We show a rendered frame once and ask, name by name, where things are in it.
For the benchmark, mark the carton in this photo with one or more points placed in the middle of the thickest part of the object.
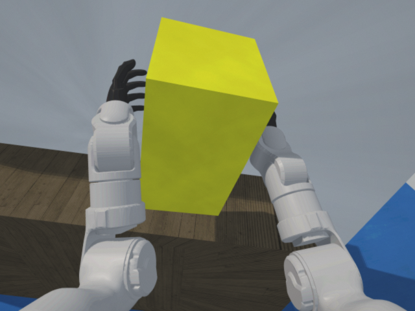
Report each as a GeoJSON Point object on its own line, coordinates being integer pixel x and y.
{"type": "Point", "coordinates": [208, 99]}

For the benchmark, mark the pedestal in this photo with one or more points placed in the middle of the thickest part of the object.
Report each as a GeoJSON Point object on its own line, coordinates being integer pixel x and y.
{"type": "Point", "coordinates": [230, 262]}

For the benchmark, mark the robot left forearm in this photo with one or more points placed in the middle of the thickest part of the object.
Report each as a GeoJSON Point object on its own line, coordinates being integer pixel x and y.
{"type": "Point", "coordinates": [113, 162]}

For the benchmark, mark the right robot upper arm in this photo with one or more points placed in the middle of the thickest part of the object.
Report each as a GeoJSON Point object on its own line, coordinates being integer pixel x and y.
{"type": "Point", "coordinates": [324, 278]}

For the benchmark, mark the left robot hand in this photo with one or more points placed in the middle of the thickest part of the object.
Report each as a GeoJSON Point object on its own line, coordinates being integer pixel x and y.
{"type": "Point", "coordinates": [120, 85]}

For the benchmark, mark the left robot upper arm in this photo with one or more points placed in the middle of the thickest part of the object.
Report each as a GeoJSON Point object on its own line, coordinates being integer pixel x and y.
{"type": "Point", "coordinates": [115, 273]}

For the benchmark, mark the right robot hand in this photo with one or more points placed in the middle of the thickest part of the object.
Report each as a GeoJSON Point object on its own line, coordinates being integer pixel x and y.
{"type": "Point", "coordinates": [272, 121]}

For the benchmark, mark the robot right forearm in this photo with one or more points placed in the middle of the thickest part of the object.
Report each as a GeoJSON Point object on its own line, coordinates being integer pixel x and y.
{"type": "Point", "coordinates": [301, 218]}

